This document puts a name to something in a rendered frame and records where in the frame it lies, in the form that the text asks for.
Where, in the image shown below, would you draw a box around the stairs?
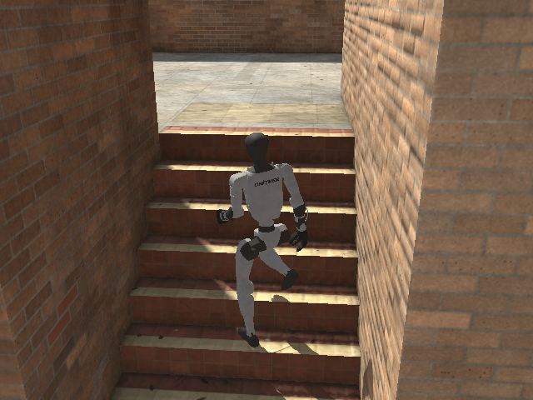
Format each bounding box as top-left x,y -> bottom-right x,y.
109,133 -> 361,400

